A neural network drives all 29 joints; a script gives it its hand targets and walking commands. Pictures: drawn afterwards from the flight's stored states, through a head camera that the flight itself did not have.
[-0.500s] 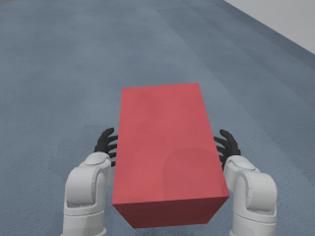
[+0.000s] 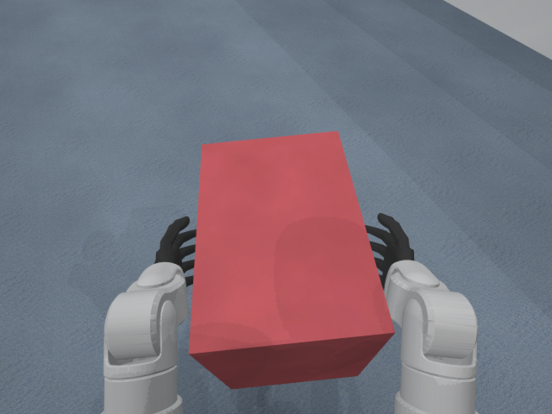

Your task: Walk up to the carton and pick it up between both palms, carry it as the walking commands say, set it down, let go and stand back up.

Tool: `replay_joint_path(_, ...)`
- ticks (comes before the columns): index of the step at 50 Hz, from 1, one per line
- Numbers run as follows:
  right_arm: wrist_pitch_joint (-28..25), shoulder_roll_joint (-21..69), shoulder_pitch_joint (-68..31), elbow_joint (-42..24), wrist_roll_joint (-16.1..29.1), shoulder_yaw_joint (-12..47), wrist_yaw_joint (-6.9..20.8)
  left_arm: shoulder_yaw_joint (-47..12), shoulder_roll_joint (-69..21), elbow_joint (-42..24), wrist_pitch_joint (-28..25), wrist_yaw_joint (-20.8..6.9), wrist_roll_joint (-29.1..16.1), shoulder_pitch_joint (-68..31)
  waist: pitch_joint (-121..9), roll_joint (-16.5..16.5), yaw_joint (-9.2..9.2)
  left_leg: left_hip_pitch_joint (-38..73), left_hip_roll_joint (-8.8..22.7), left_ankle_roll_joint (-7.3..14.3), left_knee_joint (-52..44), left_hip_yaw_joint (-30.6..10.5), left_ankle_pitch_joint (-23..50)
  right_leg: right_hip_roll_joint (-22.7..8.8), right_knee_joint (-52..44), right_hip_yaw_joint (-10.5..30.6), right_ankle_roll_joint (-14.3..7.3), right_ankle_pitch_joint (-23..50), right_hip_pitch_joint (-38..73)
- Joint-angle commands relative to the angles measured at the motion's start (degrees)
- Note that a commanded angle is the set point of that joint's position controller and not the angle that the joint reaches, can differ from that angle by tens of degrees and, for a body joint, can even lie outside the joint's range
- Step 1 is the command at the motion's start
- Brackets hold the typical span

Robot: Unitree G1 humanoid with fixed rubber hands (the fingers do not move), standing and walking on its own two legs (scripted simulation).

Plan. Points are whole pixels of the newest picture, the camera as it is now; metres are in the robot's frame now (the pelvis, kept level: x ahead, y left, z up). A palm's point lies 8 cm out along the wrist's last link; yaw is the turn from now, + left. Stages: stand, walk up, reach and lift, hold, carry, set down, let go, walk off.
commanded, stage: carry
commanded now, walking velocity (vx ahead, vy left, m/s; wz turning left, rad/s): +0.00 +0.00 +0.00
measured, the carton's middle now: (282, 264) +0.33 +0.00 +0.00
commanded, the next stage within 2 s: none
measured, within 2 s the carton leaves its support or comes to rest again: neither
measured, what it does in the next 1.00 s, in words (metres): walks ahead: left foot, then right foot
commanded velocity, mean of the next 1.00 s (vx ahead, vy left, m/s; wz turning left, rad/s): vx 0.00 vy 0.00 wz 0.00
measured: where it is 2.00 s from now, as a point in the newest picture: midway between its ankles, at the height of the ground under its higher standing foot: (317, 235)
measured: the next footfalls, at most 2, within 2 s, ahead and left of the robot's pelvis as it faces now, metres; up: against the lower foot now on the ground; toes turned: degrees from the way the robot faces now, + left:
left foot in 0.42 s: +0.25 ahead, +0.07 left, +0.00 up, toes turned +11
right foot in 0.60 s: +0.27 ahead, -0.14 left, +0.00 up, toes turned +4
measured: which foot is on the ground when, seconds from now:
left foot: down 0.00-0.26, up 0.28-0.40, down 0.42-0.62, up 0.64-0.88, down 0.90-1.00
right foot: down 0.00-0.46, up 0.48-0.58, down 0.60-0.92, up 0.94-1.00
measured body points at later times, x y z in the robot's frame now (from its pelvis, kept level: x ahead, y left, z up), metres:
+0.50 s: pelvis +0.22 -0.03 -0.04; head +0.23 -0.07 +0.40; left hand +0.49 +0.12 +0.03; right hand +0.50 -0.17 +0.01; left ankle +0.21 +0.07 -0.73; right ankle +0.02 -0.10 -0.65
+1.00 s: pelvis +0.49 -0.09 -0.04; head +0.51 -0.12 +0.41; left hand +0.76 +0.08 +0.03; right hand +0.78 -0.21 +0.02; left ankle +0.42 -0.01 -0.73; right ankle +0.33 -0.17 -0.62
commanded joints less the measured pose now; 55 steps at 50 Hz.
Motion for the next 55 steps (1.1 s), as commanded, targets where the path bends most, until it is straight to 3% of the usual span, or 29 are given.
replay_joint_path(1,-2.58,56.69,-33.20,-11.45,23.00,44.80,14.23,-40.85,-53.54,-11.27,-1.58,-15.64,-23.11,-30.06,-37.48,-14.78,-0.69,6.44,0.68,-2.02,0.74,-2.77,7.41,-12.70,3.16,5.07,-0.22,75.50,23.89)
replay_joint_path(5,-1.58,54.67,-31.02,-10.40,23.59,44.97,14.88,-38.75,-51.67,-7.21,-0.43,-14.75,-19.85,-22.58,-37.50,-8.65,-0.49,13.79,0.39,-0.51,3.39,-2.90,27.27,-10.75,9.27,3.52,3.32,79.57,17.17)
replay_joint_path(6,-1.92,53.48,-32.41,-11.66,23.43,44.97,15.00,-38.68,-51.48,-7.24,-0.41,-14.67,-19.50,-21.97,-37.81,-1.76,-0.83,23.40,0.29,1.07,6.34,-3.25,39.28,-9.30,10.87,2.62,6.07,76.51,7.43)
replay_joint_path(8,-1.28,53.89,-26.85,-8.27,23.30,43.78,15.02,-38.88,-52.11,-8.32,0.12,-14.53,-20.33,-23.36,-36.64,8.16,-2.46,41.78,4.12,4.44,9.76,-8.16,70.84,-3.71,13.94,-2.47,7.81,44.89,-13.66)
replay_joint_path(9,-1.27,55.55,-29.86,-9.48,23.99,44.12,14.99,-39.79,-52.82,-9.25,0.42,-14.80,-21.48,-26.28,-35.90,12.27,-2.30,48.15,7.81,7.18,8.72,-13.25,82.13,-0.55,8.50,-1.98,7.68,14.12,-22.39)
replay_joint_path(10,-1.06,55.35,-32.53,-10.71,24.36,44.22,14.73,-39.80,-53.55,-10.66,0.36,-15.11,-21.60,-27.25,-34.67,15.49,-1.61,51.25,10.22,7.52,8.52,-14.48,80.47,-0.45,-0.76,0.29,8.24,-5.15,-26.70)
replay_joint_path(11,-0.34,55.49,-31.54,-8.16,23.50,43.10,14.46,-39.65,-52.68,-11.51,0.10,-15.28,-22.46,-27.97,-32.63,10.51,0.69,43.50,8.91,5.37,13.72,-10.18,72.81,-0.55,-12.46,-0.34,8.16,-0.02,-17.89)
replay_joint_path(12,-0.48,54.26,-29.19,-8.10,23.43,42.97,14.04,-39.32,-53.27,-8.26,0.44,-15.49,-22.32,-26.08,-32.10,0.35,0.68,24.34,5.07,1.81,18.86,-4.19,56.58,-1.01,-17.09,-3.54,7.02,27.97,4.21)
replay_joint_path(14,-1.04,54.02,-34.81,-12.03,23.72,44.54,13.99,-36.65,-52.80,-4.89,-0.08,-16.04,-21.90,-25.13,-28.02,-24.96,1.50,-24.86,-4.89,-2.11,33.11,-0.95,-23.92,-14.83,3.66,10.61,0.28,111.05,41.53)
replay_joint_path(15,-0.65,54.37,-33.15,-9.68,25.22,44.05,13.96,-37.12,-53.97,-3.62,0.14,-15.68,-23.06,-24.54,-27.67,-19.40,1.47,-31.23,-5.39,-1.47,33.47,-2.20,-24.93,-16.08,4.86,11.73,-1.91,108.32,46.44)
replay_joint_path(18,-1.28,51.92,-27.94,-5.93,23.35,42.93,13.84,-38.46,-50.65,-7.42,-0.41,-15.36,-22.01,-25.83,-23.76,-5.01,2.15,-28.22,-9.85,-1.27,26.46,1.06,-17.22,-12.69,4.12,7.71,4.17,99.86,37.72)
replay_joint_path(21,-1.15,52.50,-26.75,-5.00,22.46,44.78,13.66,-38.33,-49.22,-6.29,-0.36,-15.72,-21.38,-24.88,-24.06,-11.94,-0.99,4.99,-12.79,-0.24,2.87,3.56,8.33,-8.77,17.23,1.00,6.08,94.52,14.48)
replay_joint_path(22,-1.96,51.00,-23.08,-4.71,20.54,43.07,13.43,-37.39,-49.31,-5.67,-0.38,-16.44,-21.81,-24.90,-31.04,-9.50,-4.63,22.48,-5.53,5.87,-1.76,-6.12,36.13,-7.23,34.80,-3.73,7.89,82.48,4.11)
replay_joint_path(23,-2.88,51.49,-25.46,-5.54,19.75,42.48,12.98,-37.29,-51.05,-4.54,-0.34,-17.17,-23.50,-29.20,-33.47,4.44,-6.13,44.79,8.76,17.34,6.86,-26.85,90.55,2.54,53.70,-1.64,11.53,28.01,-22.27)
replay_joint_path(24,-3.21,54.42,-28.64,-7.88,21.77,43.62,12.96,-39.02,-51.65,-6.26,-0.37,-18.09,-24.60,-28.49,-35.07,17.67,-4.49,47.18,16.64,23.79,6.28,-35.19,98.35,6.42,59.27,7.58,8.67,-20.42,-29.76)
replay_joint_path(27,-3.23,55.25,-31.77,-8.55,21.38,43.39,12.55,-40.19,-50.81,-8.96,-1.65,-18.75,-26.75,-37.24,-26.18,-2.90,-3.77,26.68,14.46,14.32,3.99,-33.91,56.39,-2.14,37.13,17.69,2.81,-27.26,-27.71)
replay_joint_path(30,-2.91,57.51,-37.03,-10.67,25.01,45.46,12.65,-36.54,-52.98,-6.26,-2.41,-18.22,-24.19,-31.43,-28.00,1.04,1.43,14.89,8.19,4.06,16.51,-10.79,45.44,-2.38,-9.02,7.70,2.61,7.88,-0.15)
replay_joint_path(31,-3.06,56.40,-34.31,-10.23,24.73,45.37,12.96,-34.65,-52.11,-3.21,-2.51,-18.05,-22.63,-26.68,-28.87,-12.64,0.70,-1.44,0.19,-1.45,26.81,-7.59,10.71,-13.18,-5.99,23.62,-0.37,55.67,12.36)
replay_joint_path(32,-3.08,55.96,-36.40,-12.82,25.24,46.99,13.31,-35.73,-54.46,-4.32,-3.35,-18.06,-23.61,-28.26,-31.18,-23.61,-0.87,-5.34,-6.10,-2.61,27.57,-10.44,-22.40,-17.44,-1.57,29.35,-3.69,86.61,18.39)
replay_joint_path(33,-3.12,55.95,-43.48,-15.34,26.33,48.11,13.37,-34.95,-55.04,-4.40,-3.34,-17.06,-22.71,-30.73,-33.78,-21.40,-0.30,-7.79,-6.75,-1.96,29.91,-12.74,-20.50,-16.86,2.48,28.55,-2.50,97.33,24.70)
replay_joint_path(40,-2.05,54.11,-24.90,-7.79,25.25,44.81,13.23,-35.54,-50.87,-8.77,-2.73,-14.35,-20.34,-20.85,-29.24,-10.73,3.49,-34.83,-9.34,-1.90,37.50,-4.03,-22.67,-12.17,8.17,19.46,0.57,107.29,45.86)
replay_joint_path(43,-2.21,52.72,-22.28,-4.28,23.19,43.68,13.81,-35.72,-49.23,-8.70,-2.48,-15.21,-19.24,-23.04,-28.36,-8.87,1.85,-17.87,-14.36,-0.22,17.19,1.99,-11.61,-4.36,12.49,7.62,6.27,117.35,33.22)
replay_joint_path(45,-2.50,49.97,-21.77,-7.66,22.25,43.40,13.77,-37.51,-48.23,-9.24,-1.70,-15.90,-20.73,-23.24,-29.90,-2.65,-1.53,9.59,-12.33,1.41,0.51,-3.61,8.20,-6.96,26.54,9.57,6.63,98.73,13.55)
replay_joint_path(46,-2.57,51.37,-19.57,-5.93,21.28,42.38,13.87,-38.51,-50.27,-7.88,-1.03,-16.26,-22.46,-25.94,-31.75,-0.23,-4.48,33.13,-2.36,9.83,1.83,-14.99,49.87,-2.96,44.83,5.56,8.72,70.75,-10.17)
replay_joint_path(47,-3.18,53.54,-19.80,-6.16,20.36,42.46,13.40,-39.39,-51.70,-10.31,-0.81,-17.09,-24.16,-27.72,-34.95,20.86,-4.46,54.38,11.95,20.44,10.98,-33.36,104.08,11.06,61.33,4.62,10.11,-17.72,-35.08)
replay_joint_path(48,-3.37,52.48,-18.40,-4.94,19.71,40.79,13.05,-40.81,-50.61,-9.97,-0.71,-18.30,-25.15,-28.06,-35.49,19.75,-4.41,46.45,16.11,22.45,5.66,-37.06,91.91,5.72,62.66,11.38,6.08,-19.97,-32.19)
replay_joint_path(49,-3.53,51.07,-24.29,-7.41,19.24,39.96,12.81,-41.79,-50.94,-9.22,-0.94,-18.51,-26.23,-31.81,-33.51,9.79,-4.75,42.34,16.18,20.07,4.24,-37.01,74.14,3.24,62.88,17.27,4.04,-20.56,-33.00)
replay_joint_path(52,-3.23,55.21,-29.63,-8.93,21.25,41.81,12.03,-38.66,-49.77,-5.52,-1.92,-18.61,-26.12,-30.19,-19.51,-7.00,-3.81,38.29,14.29,14.53,5.62,-37.22,57.86,1.48,47.64,14.20,0.46,-29.62,-47.89)
replay_joint_path(55,-3.34,53.20,-31.85,-12.66,23.07,44.77,12.39,-36.99,-51.57,-4.92,-2.27,-17.31,-23.81,-25.38,-23.94,4.96,-1.41,21.89,5.56,5.84,5.15,-14.05,51.24,1.23,8.22,-0.92,0.52,2.03,-14.72)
